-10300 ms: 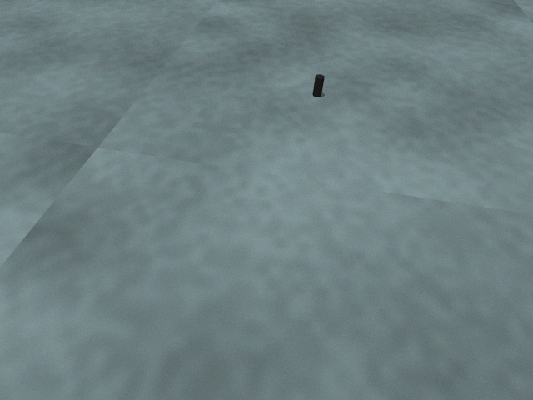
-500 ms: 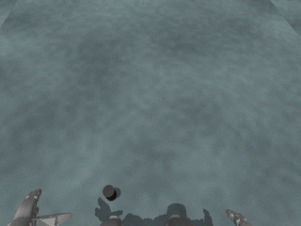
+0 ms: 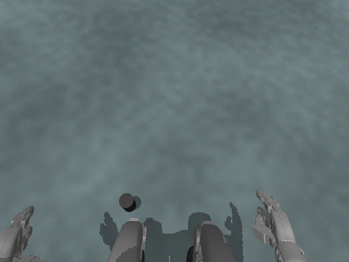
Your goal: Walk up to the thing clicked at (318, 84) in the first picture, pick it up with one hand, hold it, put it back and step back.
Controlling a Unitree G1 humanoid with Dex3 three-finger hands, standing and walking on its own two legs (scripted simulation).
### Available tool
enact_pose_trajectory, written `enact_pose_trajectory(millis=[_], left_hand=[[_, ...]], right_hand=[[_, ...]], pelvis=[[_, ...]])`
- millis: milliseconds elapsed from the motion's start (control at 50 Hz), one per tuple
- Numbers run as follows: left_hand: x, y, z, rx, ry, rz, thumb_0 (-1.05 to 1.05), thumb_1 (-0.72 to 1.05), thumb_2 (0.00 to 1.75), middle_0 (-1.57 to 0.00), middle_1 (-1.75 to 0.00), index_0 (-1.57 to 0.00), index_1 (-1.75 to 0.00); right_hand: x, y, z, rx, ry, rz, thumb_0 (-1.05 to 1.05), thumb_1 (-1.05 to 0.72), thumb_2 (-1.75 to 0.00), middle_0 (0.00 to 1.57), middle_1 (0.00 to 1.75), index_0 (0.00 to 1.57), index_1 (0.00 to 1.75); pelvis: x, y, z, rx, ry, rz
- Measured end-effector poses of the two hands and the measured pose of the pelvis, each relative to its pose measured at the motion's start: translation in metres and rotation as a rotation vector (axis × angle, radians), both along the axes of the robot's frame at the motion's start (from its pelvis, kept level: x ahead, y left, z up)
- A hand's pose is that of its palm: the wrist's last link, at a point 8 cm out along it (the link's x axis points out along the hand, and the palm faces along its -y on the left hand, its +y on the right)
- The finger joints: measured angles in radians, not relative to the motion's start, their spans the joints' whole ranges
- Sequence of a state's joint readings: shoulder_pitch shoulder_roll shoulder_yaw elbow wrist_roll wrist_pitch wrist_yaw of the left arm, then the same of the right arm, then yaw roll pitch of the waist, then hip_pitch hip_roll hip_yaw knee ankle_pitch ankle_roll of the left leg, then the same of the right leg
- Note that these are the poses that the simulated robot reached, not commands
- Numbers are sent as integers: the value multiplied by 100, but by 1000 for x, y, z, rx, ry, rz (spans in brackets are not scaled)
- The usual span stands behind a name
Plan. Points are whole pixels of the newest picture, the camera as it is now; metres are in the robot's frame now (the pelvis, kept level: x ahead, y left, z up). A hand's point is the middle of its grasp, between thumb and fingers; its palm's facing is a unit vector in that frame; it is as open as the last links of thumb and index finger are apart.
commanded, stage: go down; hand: left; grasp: from the side
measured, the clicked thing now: (128, 203) +0.33 +0.18 -0.58
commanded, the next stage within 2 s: none
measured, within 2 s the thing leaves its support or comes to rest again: neither
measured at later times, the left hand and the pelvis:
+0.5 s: hand (49, 222) +0.21 +0.33 -0.21, palm faces +0.10 -0.97 -0.22, open 17.2 cm; pelvis -0.05 -0.01 -0.15, yaw -1 degrees
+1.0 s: hand (49, 213) +0.24 +0.36 -0.25, palm faces +0.06 -0.98 -0.19, open 17.4 cm; pelvis -0.07 +0.00 -0.21, yaw -3 degrees
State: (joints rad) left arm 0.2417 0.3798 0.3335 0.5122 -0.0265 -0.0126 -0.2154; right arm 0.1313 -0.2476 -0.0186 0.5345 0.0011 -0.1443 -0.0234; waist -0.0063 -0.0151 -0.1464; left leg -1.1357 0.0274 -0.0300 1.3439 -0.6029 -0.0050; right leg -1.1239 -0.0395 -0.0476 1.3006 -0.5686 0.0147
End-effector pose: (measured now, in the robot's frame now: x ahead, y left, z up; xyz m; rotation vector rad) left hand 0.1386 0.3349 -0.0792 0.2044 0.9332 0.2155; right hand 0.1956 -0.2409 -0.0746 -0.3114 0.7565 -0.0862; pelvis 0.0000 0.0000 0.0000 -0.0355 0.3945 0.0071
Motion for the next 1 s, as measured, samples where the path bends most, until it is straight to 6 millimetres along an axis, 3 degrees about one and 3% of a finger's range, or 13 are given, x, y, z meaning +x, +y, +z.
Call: enact_pose_trajectory(millis=[80,260,400,560,740,1000], left_hand=[[10,11,-23,-15,-86,-8,0,-50,5,-7,-8,-7,-8],[49,20,-78,-41,-301,-121,-1,-55,10,-7,-13,-7,-13],[50,32,-99,-12,-344,-110,-1,-56,14,-7,-16,-7,-16],[55,50,-116,-6,-426,-113,-1,-53,17,-6,-17,-6,-17],[74,56,-135,-32,-492,-160,-1,-55,15,-7,-17,-7,-16],[76,71,-156,-30,-544,-161,-1,-58,16,-7,-17,-6,-17]], right_hand=[[0,-5,-26,-27,-4,35,1,-93,-90,20,30,20,30],[-23,-17,-114,-67,92,51,1,-92,-90,20,30,20,30],[-51,-16,-161,-45,179,32,1,-90,-90,20,30,20,30],[-66,-21,-191,-70,193,43,1,-89,-90,20,30,20,30],[-73,-31,-206,-113,169,37,1,-89,-89,20,30,20,30],[-79,-36,-237,-138,200,63,1,-90,-90,20,30,20,30]], pelvis=[[-8,-1,-27,-2,48,4],[-30,-1,-98,-12,131,-7],[-43,-4,-128,-12,163,-16],[-56,-5,-157,-18,176,-18],[-65,-3,-183,-30,174,-26],[-68,-3,-212,-33,180,-30]])
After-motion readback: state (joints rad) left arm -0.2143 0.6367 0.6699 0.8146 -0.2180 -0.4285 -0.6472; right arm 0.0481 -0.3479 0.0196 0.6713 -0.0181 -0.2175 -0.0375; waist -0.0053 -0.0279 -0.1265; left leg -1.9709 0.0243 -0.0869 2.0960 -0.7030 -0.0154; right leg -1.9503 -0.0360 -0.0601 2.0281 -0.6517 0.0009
